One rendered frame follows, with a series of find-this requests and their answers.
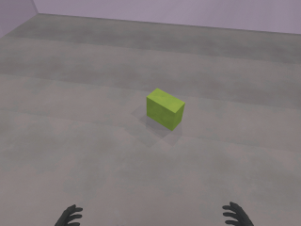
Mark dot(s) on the right robot hand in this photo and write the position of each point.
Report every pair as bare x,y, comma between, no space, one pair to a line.
241,216

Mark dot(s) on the left robot hand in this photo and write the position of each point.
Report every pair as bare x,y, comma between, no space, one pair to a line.
68,216

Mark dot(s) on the carton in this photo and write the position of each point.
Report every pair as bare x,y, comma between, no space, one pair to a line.
164,108

